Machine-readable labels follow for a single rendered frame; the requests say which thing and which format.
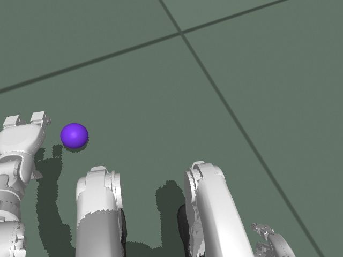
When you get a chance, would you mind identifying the ball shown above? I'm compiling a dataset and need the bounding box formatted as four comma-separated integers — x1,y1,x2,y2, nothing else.
61,123,88,149

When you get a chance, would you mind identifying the right robot hand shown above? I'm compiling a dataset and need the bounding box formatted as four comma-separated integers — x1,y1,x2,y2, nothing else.
251,223,296,257

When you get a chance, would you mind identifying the right robot foot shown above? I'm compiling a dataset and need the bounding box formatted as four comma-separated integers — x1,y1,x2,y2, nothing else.
177,204,205,257

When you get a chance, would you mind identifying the left robot hand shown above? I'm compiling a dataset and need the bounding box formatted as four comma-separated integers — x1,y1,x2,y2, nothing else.
0,111,51,180

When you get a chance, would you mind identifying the left robot arm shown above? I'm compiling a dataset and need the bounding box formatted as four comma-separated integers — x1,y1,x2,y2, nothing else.
0,152,34,257

